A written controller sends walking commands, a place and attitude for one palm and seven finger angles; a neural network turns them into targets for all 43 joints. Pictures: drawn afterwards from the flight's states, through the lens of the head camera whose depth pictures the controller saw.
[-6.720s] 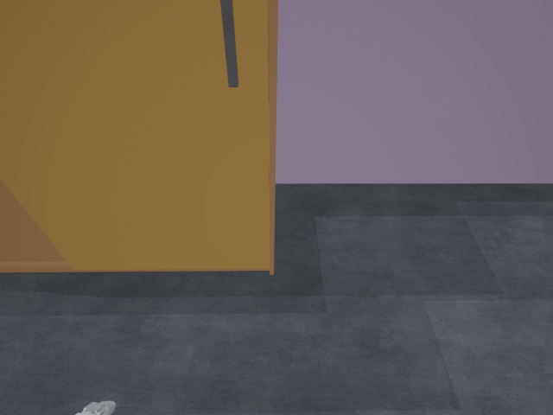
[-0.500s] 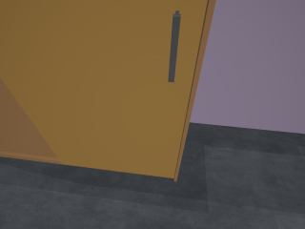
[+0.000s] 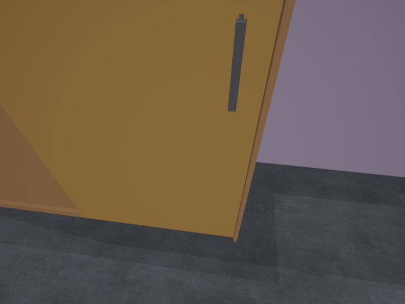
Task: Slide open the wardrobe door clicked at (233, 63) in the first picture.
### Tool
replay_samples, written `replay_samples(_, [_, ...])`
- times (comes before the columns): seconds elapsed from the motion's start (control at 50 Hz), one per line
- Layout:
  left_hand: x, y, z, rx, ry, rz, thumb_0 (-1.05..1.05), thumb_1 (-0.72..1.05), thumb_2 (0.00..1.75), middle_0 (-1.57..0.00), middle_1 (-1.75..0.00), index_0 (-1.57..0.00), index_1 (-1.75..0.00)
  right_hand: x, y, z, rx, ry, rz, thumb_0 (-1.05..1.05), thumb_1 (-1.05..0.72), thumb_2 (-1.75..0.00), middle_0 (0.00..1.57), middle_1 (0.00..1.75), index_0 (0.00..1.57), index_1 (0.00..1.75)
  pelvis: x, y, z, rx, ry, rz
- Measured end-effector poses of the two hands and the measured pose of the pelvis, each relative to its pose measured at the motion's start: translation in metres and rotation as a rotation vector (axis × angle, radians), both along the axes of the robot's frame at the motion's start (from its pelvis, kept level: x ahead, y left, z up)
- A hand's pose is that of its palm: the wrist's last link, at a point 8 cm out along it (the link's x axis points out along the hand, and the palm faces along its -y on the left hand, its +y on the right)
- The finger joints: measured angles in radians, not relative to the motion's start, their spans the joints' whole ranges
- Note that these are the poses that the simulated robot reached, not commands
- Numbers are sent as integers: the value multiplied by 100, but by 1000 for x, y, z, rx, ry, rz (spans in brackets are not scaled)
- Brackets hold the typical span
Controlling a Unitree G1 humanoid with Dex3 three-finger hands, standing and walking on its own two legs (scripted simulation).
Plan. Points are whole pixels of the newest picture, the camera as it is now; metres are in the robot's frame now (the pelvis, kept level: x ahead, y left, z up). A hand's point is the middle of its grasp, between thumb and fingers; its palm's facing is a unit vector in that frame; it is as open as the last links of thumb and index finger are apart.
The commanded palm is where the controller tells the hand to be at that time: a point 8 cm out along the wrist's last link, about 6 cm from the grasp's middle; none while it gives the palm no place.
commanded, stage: look again from close up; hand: right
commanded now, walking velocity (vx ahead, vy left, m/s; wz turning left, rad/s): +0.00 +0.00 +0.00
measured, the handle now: (236, 66) +0.56 -0.03 +0.21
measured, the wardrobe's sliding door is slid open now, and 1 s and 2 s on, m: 0.00 0.00 0.00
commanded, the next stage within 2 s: shuffle to correct the standing spot in 1.86 s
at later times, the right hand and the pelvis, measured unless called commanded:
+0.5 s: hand out of the picture +0.00 -0.17 -0.18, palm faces +0.02 +0.99 -0.17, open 7.3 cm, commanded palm none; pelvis +0.01 +0.00 +0.00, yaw +0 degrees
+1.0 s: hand out of the picture +0.02 -0.18 -0.17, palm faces +0.01 +0.98 -0.20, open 7.4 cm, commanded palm none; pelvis +0.02 +0.00 +0.00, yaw +0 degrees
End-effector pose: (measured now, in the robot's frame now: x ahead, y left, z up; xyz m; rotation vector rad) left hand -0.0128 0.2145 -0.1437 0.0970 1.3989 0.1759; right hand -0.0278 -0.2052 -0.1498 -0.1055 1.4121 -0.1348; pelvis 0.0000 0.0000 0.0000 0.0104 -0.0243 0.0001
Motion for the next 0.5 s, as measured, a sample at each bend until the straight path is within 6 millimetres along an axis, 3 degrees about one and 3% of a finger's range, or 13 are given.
replay_samples(0.22, [9,1,1,6,-2,-4,0,91,90,-20,-30,-20,-30,17,-2,1,-4,-18,10,0,-91,-90,20,29,20,30,7,0,1,-2,-1,1])
replay_samples(0.5, [19,3,2,14,-7,-11,0,91,90,-20,-30,-20,-30,25,-11,2,-18,-8,15,0,-91,-90,20,29,20,30,15,-2,2,-5,-2,4])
